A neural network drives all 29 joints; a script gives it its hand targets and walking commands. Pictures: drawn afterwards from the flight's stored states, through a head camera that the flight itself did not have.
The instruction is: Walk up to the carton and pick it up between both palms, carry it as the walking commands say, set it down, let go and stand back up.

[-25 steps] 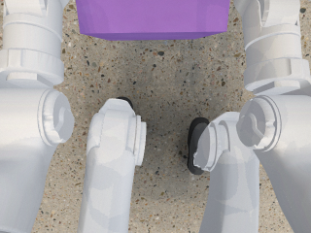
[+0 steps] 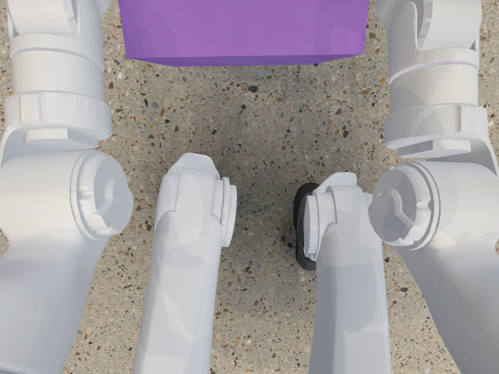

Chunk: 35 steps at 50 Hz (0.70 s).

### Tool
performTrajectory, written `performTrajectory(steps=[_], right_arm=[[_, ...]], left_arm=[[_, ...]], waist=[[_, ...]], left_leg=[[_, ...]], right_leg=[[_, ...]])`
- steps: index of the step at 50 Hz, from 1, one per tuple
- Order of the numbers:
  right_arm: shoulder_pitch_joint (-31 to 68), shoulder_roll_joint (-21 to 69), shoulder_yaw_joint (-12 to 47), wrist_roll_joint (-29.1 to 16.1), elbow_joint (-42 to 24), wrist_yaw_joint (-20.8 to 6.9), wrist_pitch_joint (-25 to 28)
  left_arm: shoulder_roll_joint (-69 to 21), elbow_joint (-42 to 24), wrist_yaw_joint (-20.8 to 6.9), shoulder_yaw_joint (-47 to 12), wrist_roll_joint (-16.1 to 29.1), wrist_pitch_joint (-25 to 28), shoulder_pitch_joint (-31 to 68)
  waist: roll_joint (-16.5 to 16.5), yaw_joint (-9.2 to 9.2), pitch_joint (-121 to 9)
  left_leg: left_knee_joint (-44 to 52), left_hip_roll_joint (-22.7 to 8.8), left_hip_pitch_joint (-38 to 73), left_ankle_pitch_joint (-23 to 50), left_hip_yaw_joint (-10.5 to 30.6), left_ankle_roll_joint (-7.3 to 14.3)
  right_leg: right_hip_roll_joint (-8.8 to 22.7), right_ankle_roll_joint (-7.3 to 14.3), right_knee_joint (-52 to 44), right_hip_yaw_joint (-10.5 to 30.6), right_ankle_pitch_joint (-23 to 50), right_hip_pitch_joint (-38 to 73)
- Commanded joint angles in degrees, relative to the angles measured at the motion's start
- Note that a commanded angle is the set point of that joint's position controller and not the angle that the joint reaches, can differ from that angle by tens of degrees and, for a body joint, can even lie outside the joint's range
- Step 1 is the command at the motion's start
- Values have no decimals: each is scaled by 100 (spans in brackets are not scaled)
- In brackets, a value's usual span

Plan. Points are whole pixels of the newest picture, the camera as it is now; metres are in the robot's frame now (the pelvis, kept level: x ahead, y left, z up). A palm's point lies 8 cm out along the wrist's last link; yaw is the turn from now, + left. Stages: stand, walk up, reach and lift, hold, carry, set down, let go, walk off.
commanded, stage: reach and lift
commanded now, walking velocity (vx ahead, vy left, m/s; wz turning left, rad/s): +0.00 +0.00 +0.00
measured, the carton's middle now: out of the picture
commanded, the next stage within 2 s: none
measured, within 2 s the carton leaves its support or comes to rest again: neither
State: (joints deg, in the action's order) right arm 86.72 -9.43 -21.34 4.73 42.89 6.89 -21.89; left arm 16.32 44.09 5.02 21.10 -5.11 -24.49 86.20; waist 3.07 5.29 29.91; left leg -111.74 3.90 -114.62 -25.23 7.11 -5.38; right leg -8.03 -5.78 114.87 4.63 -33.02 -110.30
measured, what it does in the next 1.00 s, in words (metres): rises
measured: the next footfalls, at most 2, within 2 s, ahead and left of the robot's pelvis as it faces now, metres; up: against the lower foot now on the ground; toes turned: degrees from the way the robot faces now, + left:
none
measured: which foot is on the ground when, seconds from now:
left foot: down 0.00-1.00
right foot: down 0.00-1.00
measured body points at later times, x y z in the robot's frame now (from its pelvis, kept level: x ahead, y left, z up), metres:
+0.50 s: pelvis -0.01 +0.00 +0.04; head +0.34 +0.05 +0.31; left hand +0.54 +0.24 -0.07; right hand +0.58 -0.08 -0.06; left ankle +0.16 +0.14 -0.40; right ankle +0.13 -0.14 -0.40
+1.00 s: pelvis -0.01 +0.00 +0.10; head +0.32 +0.05 +0.38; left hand +0.53 +0.23 +0.00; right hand +0.56 -0.09 +0.01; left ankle +0.16 +0.14 -0.40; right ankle +0.13 -0.14 -0.40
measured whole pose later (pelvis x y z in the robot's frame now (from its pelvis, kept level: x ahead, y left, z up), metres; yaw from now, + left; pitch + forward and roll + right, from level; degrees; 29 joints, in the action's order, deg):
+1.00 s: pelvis -0.01 +0.00 +0.10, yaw +1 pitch +21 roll -3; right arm 75.8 -7.6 -19.7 5.2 33.2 6.6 -27.4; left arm 11.6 33.5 7.0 19.1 -4.6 -29.3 76.1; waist 1.5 4.1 30.0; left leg -94.8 4.7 -93.2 -22.5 8.8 -5.1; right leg -8.0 -5.2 96.6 4.8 -29.2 -88.9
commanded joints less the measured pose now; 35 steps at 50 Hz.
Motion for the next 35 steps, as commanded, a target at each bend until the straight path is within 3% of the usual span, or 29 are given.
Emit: performTrajectory(steps=[1, 2, 3, 5, 6, 7, 9, 10, 11, 12, 14, 17, 18, 19, 20, 21, 22, 24, 25, 26, 27, 28, 29, 30, 31, 32, 33, 34, 35], right_arm=[[4044, 6082, 3029, -1294, -1030, -1714, 119], [3781, 6126, 2897, -1173, -725, -1682, 66], [4252, 6073, 3273, -1416, -1466, -1631, 75], [4376, 6107, 3420, -1520, -1804, -1570, 18], [4266, 6110, 3373, -1563, -1628, -1541, -60], [4333, 6112, 3530, -1567, -1753, -1521, -93], [3913, 6062, 3038, -1283, -1098, -1553, -155], [3774, 6050, 2870, -1198, -786, -1621, -203], [4014, 6054, 2890, -1186, -940, -1659, -185], [3968, 6024, 2676, -1036, -725, -1696, -184], [3794, 6118, 2503, -917, -447, -1809, -204], [3237, 6299, 2584, -836, -350, -1905, -215], [3756, 6074, 2591, -881, -620, -1940, -154], [3667, 6192, 2727, -930, -655, -1961, -166], [3624, 6272, 2819, -1077, -772, -1954, -147], [3651, 6243, 2905, -1096, -906, -1957, -137], [3788, 6406, 3195, -1205, -1186, -1948, -138], [3986, 6220, 3321, -1345, -1456, -1923, -113], [3823, 6236, 3381, -1360, -1481, -1910, -167], [3842, 6300, 3466, -1502, -1691, -1908, -162], [4040, 6185, 3391, -1486, -1717, -1893, -178], [3798, 6255, 3272, -1459, -1388, -1894, -194], [4005, 6156, 3325, -1424, -1644, -1890, -167], [4099, 6317, 3249, -1446, -1480, -1885, -214], [3978, 6028, 3153, -1324, -1477, -1915, -217], [3795, 6077, 2961, -1191, -1090, -1947, -237], [3867, 6127, 2940, -1244, -1136, -1968, -220], [3841, 6015, 2731, -1048, -919, -1990, -193], [3666, 6219, 2797, -1047, -844, -2028, -236]], left_arm=[[-6402, -1565, -1909, -2916, 1477, 299, 4124], [-6217, -1593, -1895, -2859, 1424, 302, 4232], [-6215, -1884, -1861, -3119, 1638, 284, 4381], [-6232, -2214, -1798, -3257, 1726, 205, 4484], [-6039, -2394, -1786, -3184, 1704, 198, 4548], [-6056, -2502, -1729, -3294, 1765, 140, 4671], [-6222, -1913, -1715, -3178, 1606, 51, 4418], [-6201, -1678, -1741, -2992, 1473, -2, 4316], [-6274, -1360, -1768, -2865, 1323, -45, 3918], [-6433, -946, -1803, -2641, 1214, -80, 3761], [-6702, -734, -1861, -2580, 1092, -101, 3579], [-7031, -817, -1932, -2644, 1182, -80, 3319], [-7040, -447, -1932, -2391, 1006, -123, 3046], [-7047, -729, -1986, -2651, 1166, -122, 3229], [-6987, -1081, -1969, -2887, 1242, -86, 3456], [-7132, -899, -1957, -2771, 1193, -98, 3151], [-6904, -1452, -1910, -3028, 1397, -23, 3604], [-6867, -1738, -1830, -3257, 1548, -30, 3830], [-6840, -2111, -1794, -3447, 1634, -40, 4114], [-6868, -2432, -1744, -3568, 1709, -47, 4258], [-6662, -2190, -1694, -3408, 1602, -101, 4096], [-6822, -2047, -1660, -3439, 1562, -121, 4007], [-6832, -2109, -1656, -3445, 1553, -140, 3978], [-6749, -2020, -1632, -3263, 1453, -158, 4079], [-6956, -1604, -1643, -3288, 1484, -192, 3607], [-6873, -1495, -1687, -3089, 1346, -171, 3673], [-7247, -1271, -1690, -3136, 1407, -217, 3463], [-7173, -766, -1723, -2757, 1137, -232, 3164], [-7325, -1071, -1757, -2950, 1269, -214, 3350]], waist=[[-205, 143, -13267], [-309, 182, -13210], [-240, 168, -13931], [-234, 190, -14661], [-358, 318, -14639], [-284, 258, -14762], [-452, 58, -13839], [-526, 160, -13582], [-461, 241, -13221], [-416, 187, -12796], [-492, 81, -12559], [-328, -78, -13029], [-340, 13, -12718], [-243, -55, -13216], [-477, -70, -13394], [-405, 28, -13454], [-234, 7, -13928], [-338, 20, -14239], [-424, -123, -14555], [-566, -50, -14967], [-600, 113, -14671], [-694, 59, -14545], [-660, 66, -14656], [-648, 223, -14321], [-570, 2, -14008], [-627, 88, -13527], [-644, -44, -13617], [-618, 35, -12921], [-498, -232, -13232]], left_leg=[[805, 279, 4911, 1896, -1529, 296], [720, 284, 4730, 1751, -1634, 237], [750, 293, 5219, 2040, -1548, 262], [855, 334, 5551, 2185, -1534, 235], [850, 338, 5551, 2133, -1643, 258], [825, 342, 5671, 2063, -1632, 234], [1039, 272, 5578, 1554, -1508, 187], [1146, 274, 5568, 1304, -1540, 164], [1207, 278, 5366, 1158, -1556, 206], [1309, 280, 5089, 824, -1505, 232], [1445, 280, 5020, 744, -1475, 238], [1444, 315, 5310, 1287, -1419, 217], [1495, 299, 5196, 1084, -1403, 240], [1525, 299, 5516, 1340, -1340, 228], [1504, 292, 5587, 1439, -1348, 258], [1491, 328, 5606, 1576, -1415, 235], [1466, 336, 5835, 1796, -1331, 286], [1514, 329, 6148, 1904, -1339, 235], [1545, 313, 6506, 1909, -1269, 213], [1585, 319, 6870, 2017, -1321, 193], [1596, 320, 6891, 1805, -1307, 201], [1730, 309, 6903, 1733, -1276, 162], [1779, 350, 6987, 1694, -1268, 125], [1848, 335, 6770, 1384, -1311, 190], [1924, 330, 6781, 1216, -1277, 192], [1921, 311, 6427, 969, -1347, 174], [2074, 315, 6633, 893, -1275, 180], [2066, 288, 6188, 612, -1297, 185], [2189, 281, 6362, 609, -1227, 186]], right_leg=[[-299, 441, -1173, -1177, 1639, 2923], [-257, 480, -1207, -1107, 1501, 2923], [-280, 449, -1210, -1121, 1828, 3313], [-303, 423, -1235, -1147, 1932, 3677], [-283, 399, -1279, -1089, 1809, 3716], [-282, 444, -1313, -1079, 1746, 3813], [-260, 509, -1444, -1129, 1251, 3244], [-225, 540, -1496, -1147, 1016, 3012], [-250, 488, -1589, -1187, 827, 2762], [-248, 548, -1656, -1159, 555, 2613], [-267, 533, -1743, -1211, 558, 2565], [-290, 510, -1862, -1209, 1117, 2978], [-287, 480, -1903, -1210, 888, 2729], [-297, 480, -1908, -1244, 1148, 3001], [-326, 477, -1897, -1175, 1260, 3042], [-322, 484, -2024, -1117, 1315, 3202], [-344, 458, -1892, -1155, 1568, 3321], [-335, 471, -1958, -1131, 1579, 3431], [-351, 491, -2008, -1098, 1562, 3502], [-364, 494, -2059, -1106, 1636, 3685], [-343, 491, -2035, -1069, 1361, 3415], [-328, 504, -2135, -1080, 1274, 3480], [-336, 506, -2136, -1123, 1249, 3498], [-293, 460, -2238, -1085, 934, 3463], [-320, 518, -2275, -1139, 802, 3262], [-292, 530, -2306, -1100, 609, 3059], [-292, 524, -2426, -1146, 557, 3242], [-250, 521, -2500, -1090, 264, 2904], [-278, 502, -2594, -1191, 408, 3219]])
